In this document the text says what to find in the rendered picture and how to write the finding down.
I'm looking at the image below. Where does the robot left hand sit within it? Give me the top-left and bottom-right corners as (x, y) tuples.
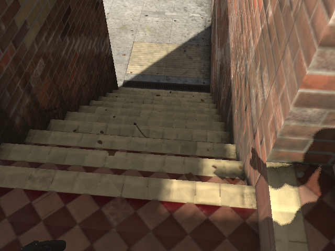
(20, 240), (66, 251)

